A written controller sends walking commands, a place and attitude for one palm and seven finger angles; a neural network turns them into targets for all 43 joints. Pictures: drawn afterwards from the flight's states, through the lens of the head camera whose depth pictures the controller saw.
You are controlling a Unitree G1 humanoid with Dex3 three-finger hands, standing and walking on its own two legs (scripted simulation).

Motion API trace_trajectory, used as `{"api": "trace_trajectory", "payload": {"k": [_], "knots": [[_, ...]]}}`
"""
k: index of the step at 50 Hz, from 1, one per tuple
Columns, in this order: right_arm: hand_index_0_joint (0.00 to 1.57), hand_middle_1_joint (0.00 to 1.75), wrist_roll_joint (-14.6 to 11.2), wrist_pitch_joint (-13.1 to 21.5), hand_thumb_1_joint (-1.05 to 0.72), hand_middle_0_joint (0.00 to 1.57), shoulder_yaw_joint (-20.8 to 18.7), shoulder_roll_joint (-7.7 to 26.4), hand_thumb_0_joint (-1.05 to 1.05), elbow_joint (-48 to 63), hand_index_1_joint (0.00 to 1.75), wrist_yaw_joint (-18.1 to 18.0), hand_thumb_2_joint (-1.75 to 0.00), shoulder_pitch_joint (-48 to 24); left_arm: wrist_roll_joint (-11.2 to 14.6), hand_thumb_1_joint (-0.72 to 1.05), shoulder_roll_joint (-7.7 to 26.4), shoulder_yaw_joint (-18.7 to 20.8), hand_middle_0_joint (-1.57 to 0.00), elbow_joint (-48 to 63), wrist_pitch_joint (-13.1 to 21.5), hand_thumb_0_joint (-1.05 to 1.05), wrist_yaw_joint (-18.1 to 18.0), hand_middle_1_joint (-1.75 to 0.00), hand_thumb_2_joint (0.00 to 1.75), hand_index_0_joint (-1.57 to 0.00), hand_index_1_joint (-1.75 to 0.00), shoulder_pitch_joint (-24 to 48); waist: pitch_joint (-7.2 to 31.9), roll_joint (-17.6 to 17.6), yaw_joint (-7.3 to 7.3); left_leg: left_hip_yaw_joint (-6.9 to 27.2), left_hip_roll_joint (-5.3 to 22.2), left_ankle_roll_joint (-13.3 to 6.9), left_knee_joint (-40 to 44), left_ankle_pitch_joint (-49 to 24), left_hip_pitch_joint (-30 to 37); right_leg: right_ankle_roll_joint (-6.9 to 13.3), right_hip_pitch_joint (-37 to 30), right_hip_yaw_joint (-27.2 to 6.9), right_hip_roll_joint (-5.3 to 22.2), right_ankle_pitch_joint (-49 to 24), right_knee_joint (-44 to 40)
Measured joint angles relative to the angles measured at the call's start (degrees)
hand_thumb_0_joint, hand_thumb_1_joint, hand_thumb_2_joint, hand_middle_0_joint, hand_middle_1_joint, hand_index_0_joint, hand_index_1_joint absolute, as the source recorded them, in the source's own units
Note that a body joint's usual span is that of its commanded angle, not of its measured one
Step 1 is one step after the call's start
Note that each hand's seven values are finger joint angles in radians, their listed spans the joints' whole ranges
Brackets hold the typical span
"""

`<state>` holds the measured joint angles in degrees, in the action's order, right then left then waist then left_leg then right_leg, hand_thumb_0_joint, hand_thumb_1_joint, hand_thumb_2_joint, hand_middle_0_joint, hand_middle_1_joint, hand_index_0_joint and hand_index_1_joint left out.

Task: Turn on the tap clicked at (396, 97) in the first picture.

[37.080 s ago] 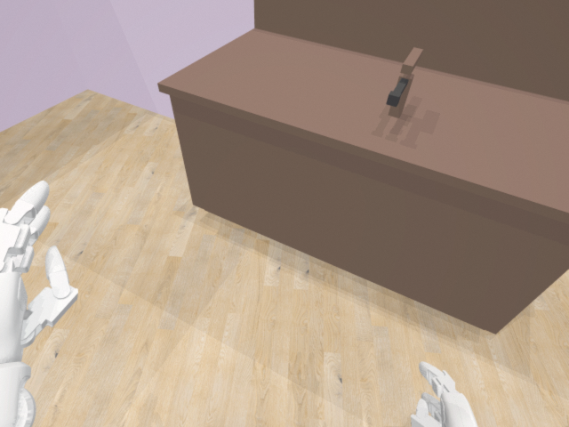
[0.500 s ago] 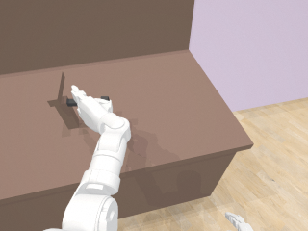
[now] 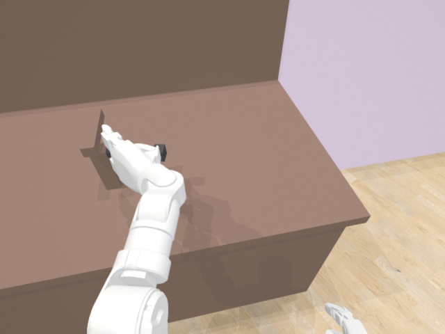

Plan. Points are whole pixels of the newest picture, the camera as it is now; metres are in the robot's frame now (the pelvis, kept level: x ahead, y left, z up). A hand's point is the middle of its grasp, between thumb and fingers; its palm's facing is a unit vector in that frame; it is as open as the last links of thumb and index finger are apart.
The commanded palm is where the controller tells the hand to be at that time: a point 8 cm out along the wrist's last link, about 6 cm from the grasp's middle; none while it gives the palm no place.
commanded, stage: lift the hand up off the lever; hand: left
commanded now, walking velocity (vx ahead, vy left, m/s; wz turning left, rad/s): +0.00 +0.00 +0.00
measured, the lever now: (159, 152) +0.48 +0.18 +0.05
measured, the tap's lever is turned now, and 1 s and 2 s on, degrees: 76 76 76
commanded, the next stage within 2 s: draw the hand back beside the body in 0.16 s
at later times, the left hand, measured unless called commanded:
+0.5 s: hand (167, 160) +0.37 +0.12 +0.14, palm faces +0.33 -0.94 -0.05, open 7.8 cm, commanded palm +0.32 +0.18 +0.14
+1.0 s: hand (106, 205) +0.27 +0.19 +0.15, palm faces +0.16 -0.96 -0.25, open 7.6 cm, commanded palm +0.24 +0.25 +0.16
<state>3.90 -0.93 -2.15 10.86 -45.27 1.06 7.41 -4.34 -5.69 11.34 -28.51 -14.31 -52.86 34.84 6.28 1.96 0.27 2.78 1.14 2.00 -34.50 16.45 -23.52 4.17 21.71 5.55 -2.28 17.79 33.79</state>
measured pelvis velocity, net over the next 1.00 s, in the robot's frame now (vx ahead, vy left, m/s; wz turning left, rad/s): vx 0.00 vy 0.02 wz -0.04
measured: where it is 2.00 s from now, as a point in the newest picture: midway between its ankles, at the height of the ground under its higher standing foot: outside the picture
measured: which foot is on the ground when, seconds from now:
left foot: down 0.00-1.00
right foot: down 0.00-1.00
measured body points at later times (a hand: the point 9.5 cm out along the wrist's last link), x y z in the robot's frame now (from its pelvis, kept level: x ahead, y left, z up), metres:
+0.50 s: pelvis +0.00 +0.00 +0.01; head -0.02 -0.01 +0.46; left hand +0.35 +0.17 +0.15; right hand +0.15 -0.23 -0.10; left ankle +0.01 +0.14 -0.73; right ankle -0.01 -0.07 -0.73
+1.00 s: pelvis +0.00 +0.02 +0.02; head -0.02 +0.00 +0.47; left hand +0.26 +0.24 +0.16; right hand +0.20 -0.19 -0.05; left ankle +0.01 +0.14 -0.73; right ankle -0.01 -0.07 -0.73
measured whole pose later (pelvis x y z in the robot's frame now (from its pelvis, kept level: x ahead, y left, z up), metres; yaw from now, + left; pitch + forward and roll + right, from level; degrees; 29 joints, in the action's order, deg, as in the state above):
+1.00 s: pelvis +0.00 +0.02 +0.02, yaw -2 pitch -5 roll +0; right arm -0.4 2.3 2.8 10.9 -35.2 -2.9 7.0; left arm 3.7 16.1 4.4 6.3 4.1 -4.1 -8.0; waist -1.9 2.8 2.1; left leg -0.3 1.1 0.4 -20.3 11.2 -4.0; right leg 2.7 2.6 2.4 -2.4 10.9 18.5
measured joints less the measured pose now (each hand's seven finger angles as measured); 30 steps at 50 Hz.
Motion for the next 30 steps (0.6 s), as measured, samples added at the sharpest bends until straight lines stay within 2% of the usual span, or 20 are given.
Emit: {"api": "trace_trajectory", "payload": {"k": [7,14,15,19,22,25,28,30], "knots": [[0.20,0.30,-0.1,0.9,-0.90,0.20,-0.1,0.2,0.01,-0.4,0.30,-0.1,-0.90,-0.9,-0.8,0.90,0.4,-1.4,-0.15,1.2,-0.1,0.02,0.4,-0.15,0.90,-0.15,-0.15,-0.3,-0.9,-0.3,0.45,0.5,0.0,0.0,-0.3,0.0,0.3,0.0,-0.7,0.5,0.0,-0.2,-0.3],[0.20,0.30,-0.2,1.2,-0.90,0.20,0.0,0.0,0.01,-0.7,0.30,-0.3,-0.90,-1.7,0.1,0.90,-0.1,-2.0,-0.15,0.1,-0.3,0.02,0.6,-0.15,0.90,-0.15,-0.15,1.3,-1.1,-0.3,0.50,0.4,-0.3,-0.1,0.0,-0.4,-0.1,-0.1,-0.2,0.4,0.3,-0.4,-0.2],[0.20,0.30,-0.3,0.7,-0.90,0.20,0.2,-0.2,0.01,-0.2,0.30,-0.4,-0.90,-1.6,-0.2,0.90,0.2,-3.0,-0.15,1.0,-0.4,0.02,2.3,-0.15,0.90,-0.15,-0.15,0.6,-1.2,-0.5,0.44,0.2,-0.4,-0.2,0.2,-0.5,0.2,-0.2,-0.2,0.2,0.4,-0.3,-0.1],[0.21,0.30,-1.8,-1.5,-0.90,0.20,1.0,-0.8,0.01,3.0,0.30,-2.3,-0.90,-0.2,0.8,0.91,3.7,-7.0,-0.15,7.6,2.0,0.02,15.3,-0.15,0.90,-0.15,-0.15,-6.0,-1.6,-0.8,-0.19,-1.3,-0.4,-0.5,2.1,-0.7,3.2,-0.3,-2.0,-1.3,0.4,-0.3,-0.5],[0.21,0.30,-3.1,-2.6,-0.90,0.20,1.5,-0.6,0.01,5.5,0.30,-3.6,-0.90,1.5,3.6,0.90,6.5,-8.1,-0.15,13.3,4.5,0.02,24.4,-0.16,0.90,-0.16,-0.16,-12.6,-1.7,-0.5,-0.70,-2.5,0.1,-0.6,3.7,-0.7,6.4,-0.4,-4.8,-2.4,0.0,-0.7,-1.9],[0.21,0.30,-4.1,-3.3,-0.90,0.20,2.1,0.2,0.01,6.7,0.30,-4.5,-0.90,2.7,6.5,0.90,8.9,-7.8,-0.16,17.2,5.1,0.02,29.8,-0.16,0.90,-0.16,-0.16,-18.9,-2.3,-0.1,-0.93,-3.0,0.6,-0.6,5.2,-0.8,9.9,-0.5,-8.3,-3.1,-0.6,-1.3,-4.1],[0.21,0.30,-4.9,-3.1,-0.90,0.20,2.5,0.6,0.01,8.0,0.30,-4.3,-0.90,3.6,7.8,0.90,14.6,-7.7,-0.16,19.1,7.7,0.02,37.6,-0.17,0.90,-0.16,-0.17,-25.8,-3.7,-0.5,-1.22,-3.3,0.8,-0.6,7.4,-1.5,13.3,-0.3,-11.6,-3.4,-0.9,-2.2,-6.3],[0.20,0.30,-5.1,-1.8,-0.90,0.20,2.4,1.2,0.01,8.8,0.30,-4.3,-0.90,4.2,7.9,0.90,18.2,-7.7,-0.16,21.3,9.5,0.02,40.9,-0.18,0.90,-0.17,-0.18,-29.8,-5.1,-0.3,-0.88,-3.3,1.0,-0.6,8.5,-2.0,14.9,-0.3,-13.5,-3.3,-1.1,-2.9,-7.8]]}}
